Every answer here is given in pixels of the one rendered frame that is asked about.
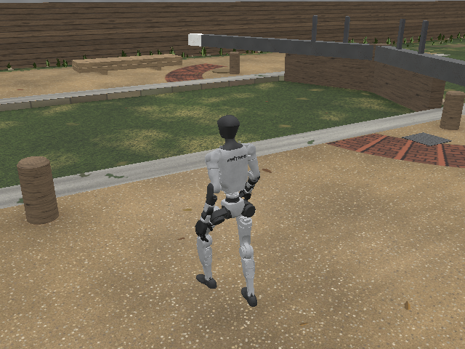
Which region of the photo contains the right robot forearm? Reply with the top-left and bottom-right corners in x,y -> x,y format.
244,176 -> 260,193

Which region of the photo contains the left robot forearm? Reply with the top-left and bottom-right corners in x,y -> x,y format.
200,183 -> 217,223

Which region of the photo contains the robot left foot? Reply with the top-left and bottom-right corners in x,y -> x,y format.
196,274 -> 217,289

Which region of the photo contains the right robot upper arm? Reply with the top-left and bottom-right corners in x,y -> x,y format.
241,143 -> 260,180

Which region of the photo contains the left robot hand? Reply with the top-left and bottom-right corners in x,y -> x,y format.
195,220 -> 213,242

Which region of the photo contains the robot head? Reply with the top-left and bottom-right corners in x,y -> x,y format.
217,115 -> 243,151

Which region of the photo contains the left robot upper arm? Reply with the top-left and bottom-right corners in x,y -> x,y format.
205,149 -> 222,193

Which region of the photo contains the right robot hand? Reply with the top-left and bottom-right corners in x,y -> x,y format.
239,190 -> 251,201

